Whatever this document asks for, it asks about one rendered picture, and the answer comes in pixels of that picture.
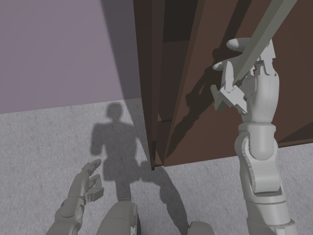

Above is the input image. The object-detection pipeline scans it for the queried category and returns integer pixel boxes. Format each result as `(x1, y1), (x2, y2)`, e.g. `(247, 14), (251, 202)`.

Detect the left robot hand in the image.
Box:
(68, 159), (104, 205)

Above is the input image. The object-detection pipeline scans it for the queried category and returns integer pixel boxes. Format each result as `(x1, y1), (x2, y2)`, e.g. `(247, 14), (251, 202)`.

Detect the robot right forearm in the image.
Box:
(234, 123), (298, 235)

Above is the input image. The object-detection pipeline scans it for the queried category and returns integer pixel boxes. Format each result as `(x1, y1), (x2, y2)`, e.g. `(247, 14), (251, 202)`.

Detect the handle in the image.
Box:
(210, 0), (297, 111)

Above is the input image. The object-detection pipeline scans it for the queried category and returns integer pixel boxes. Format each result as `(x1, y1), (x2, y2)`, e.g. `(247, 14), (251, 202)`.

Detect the robot left forearm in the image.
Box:
(46, 197), (85, 235)

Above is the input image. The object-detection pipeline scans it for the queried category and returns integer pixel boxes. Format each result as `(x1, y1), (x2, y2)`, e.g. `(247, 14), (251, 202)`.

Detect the wardrobe door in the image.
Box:
(163, 0), (313, 167)
(277, 121), (313, 143)

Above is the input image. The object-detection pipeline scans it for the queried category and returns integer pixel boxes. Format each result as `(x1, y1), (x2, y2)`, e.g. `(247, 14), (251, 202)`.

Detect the left robot thigh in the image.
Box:
(96, 201), (137, 235)

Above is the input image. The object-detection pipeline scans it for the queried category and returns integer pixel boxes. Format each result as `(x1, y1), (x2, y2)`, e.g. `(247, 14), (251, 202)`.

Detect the right robot hand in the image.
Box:
(212, 38), (279, 123)

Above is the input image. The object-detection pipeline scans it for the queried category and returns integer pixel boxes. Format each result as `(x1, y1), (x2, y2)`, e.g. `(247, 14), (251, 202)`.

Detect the robot left shin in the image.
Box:
(122, 198), (137, 235)

